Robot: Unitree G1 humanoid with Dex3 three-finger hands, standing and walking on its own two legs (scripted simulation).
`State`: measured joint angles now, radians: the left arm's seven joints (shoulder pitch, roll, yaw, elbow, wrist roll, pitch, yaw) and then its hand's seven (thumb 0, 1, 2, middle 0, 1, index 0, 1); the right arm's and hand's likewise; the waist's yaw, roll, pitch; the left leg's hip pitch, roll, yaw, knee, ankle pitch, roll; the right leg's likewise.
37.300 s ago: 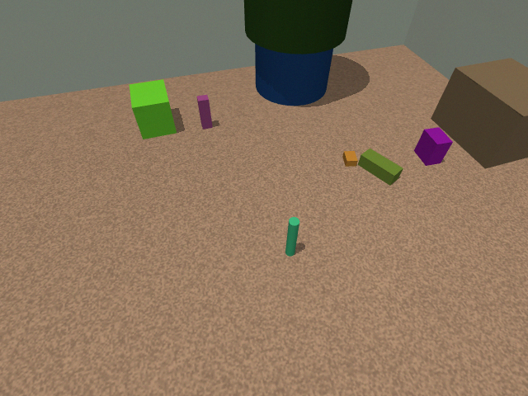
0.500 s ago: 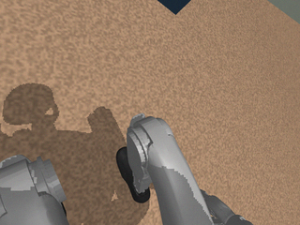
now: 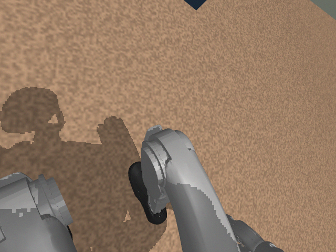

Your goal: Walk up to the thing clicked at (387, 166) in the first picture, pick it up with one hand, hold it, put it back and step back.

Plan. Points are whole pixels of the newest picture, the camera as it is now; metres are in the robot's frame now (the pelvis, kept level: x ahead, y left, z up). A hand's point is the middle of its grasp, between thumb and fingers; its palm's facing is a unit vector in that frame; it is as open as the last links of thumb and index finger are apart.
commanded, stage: close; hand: left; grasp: from above
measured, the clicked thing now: out of the picture +0.47 +0.34 -0.27
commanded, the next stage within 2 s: settle in 0.80 s
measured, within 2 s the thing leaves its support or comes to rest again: leaves its support in 1.20 s
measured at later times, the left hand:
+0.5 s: hand out of the picture +0.46 +0.34 -0.23, palm faces -0.42 -0.12 -0.90, open 11.2 cm
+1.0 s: hand out of the picture +0.46 +0.34 -0.23, palm faces -0.43 -0.13 -0.89, open 11.1 cm
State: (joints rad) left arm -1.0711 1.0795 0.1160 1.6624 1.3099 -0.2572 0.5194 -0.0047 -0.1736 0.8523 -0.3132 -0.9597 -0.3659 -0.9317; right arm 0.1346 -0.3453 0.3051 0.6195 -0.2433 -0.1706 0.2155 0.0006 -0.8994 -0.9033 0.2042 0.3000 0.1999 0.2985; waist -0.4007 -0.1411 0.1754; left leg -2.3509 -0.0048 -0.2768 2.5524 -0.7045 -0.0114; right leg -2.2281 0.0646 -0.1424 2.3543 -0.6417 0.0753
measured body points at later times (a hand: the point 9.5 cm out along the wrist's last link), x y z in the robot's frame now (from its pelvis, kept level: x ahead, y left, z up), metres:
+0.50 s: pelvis +0.00 +0.00 +0.00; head +0.27 +0.14 +0.33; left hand +0.48 +0.34 -0.18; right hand +0.05 -0.25 -0.05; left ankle +0.06 +0.13 -0.27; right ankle +0.12 -0.13 -0.27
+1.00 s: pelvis +0.00 +0.00 +0.01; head +0.27 +0.14 +0.33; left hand +0.48 +0.34 -0.18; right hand +0.05 -0.25 -0.04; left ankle +0.06 +0.13 -0.27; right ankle +0.12 -0.13 -0.27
